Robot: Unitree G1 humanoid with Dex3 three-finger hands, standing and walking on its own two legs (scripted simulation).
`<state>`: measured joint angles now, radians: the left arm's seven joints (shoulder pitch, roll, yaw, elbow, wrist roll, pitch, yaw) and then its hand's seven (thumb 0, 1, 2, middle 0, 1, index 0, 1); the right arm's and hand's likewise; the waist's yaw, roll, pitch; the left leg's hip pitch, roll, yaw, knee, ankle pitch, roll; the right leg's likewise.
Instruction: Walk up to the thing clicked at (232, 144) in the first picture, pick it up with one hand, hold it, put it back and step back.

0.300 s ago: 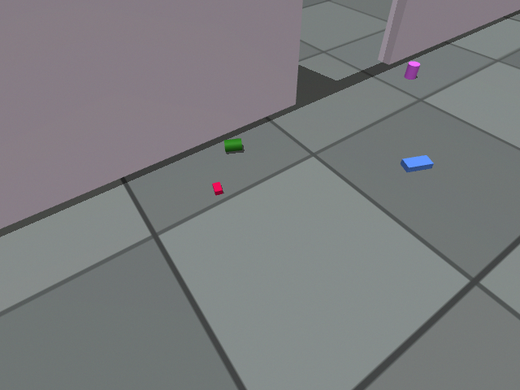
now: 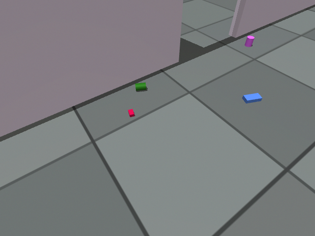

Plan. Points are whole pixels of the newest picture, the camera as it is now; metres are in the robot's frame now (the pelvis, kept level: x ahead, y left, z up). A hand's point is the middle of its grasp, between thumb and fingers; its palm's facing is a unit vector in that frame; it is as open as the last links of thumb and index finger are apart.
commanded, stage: stand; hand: left
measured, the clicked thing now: (140, 86) +1.58 +0.20 -0.75
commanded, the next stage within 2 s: walk up in 0.82 s
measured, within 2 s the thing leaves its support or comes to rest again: neither
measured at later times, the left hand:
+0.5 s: hand out of the picture +0.08 +0.26 -0.16, palm faces -0.02 -0.94 -0.34, open 7.3 cm
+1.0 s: hand out of the picture +0.09 +0.28 -0.15, palm faces -0.04 -0.93 -0.37, open 7.3 cm
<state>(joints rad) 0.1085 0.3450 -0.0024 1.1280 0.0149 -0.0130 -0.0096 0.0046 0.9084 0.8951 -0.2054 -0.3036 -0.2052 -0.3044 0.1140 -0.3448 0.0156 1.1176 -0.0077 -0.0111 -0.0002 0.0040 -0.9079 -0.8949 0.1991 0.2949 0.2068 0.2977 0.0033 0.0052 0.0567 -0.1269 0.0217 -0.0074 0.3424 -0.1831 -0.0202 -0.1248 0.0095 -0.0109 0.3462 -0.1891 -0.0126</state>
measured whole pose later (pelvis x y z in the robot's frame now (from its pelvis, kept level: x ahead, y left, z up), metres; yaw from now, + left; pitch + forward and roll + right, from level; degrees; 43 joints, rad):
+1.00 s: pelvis +0.02 +0.00 -0.01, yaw -2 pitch -1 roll +1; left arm 0.20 0.42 0.07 1.05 0.04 -0.02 -0.07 0.01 0.91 0.90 -0.21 -0.30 -0.21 -0.30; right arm 0.19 -0.38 -0.07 1.03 -0.04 -0.04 0.05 0.00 -0.90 -0.89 0.20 0.30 0.21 0.30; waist 0.02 -0.02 0.03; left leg -0.14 0.01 0.03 0.44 -0.27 0.03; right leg -0.25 -0.02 -0.02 0.62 -0.46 -0.04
